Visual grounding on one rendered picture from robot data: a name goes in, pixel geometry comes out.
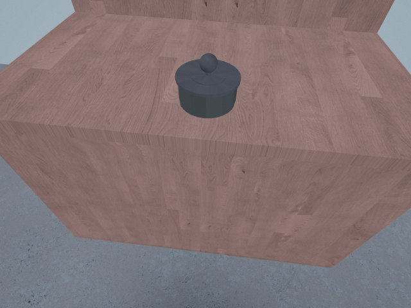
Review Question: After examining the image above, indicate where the lid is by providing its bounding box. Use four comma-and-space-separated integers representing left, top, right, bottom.
175, 59, 241, 98

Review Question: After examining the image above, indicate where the pot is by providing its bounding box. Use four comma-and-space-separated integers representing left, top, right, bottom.
178, 86, 237, 118

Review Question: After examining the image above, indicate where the knob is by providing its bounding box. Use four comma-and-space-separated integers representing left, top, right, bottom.
199, 53, 218, 73

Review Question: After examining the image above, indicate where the table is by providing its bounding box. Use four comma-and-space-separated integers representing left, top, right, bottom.
0, 0, 411, 268

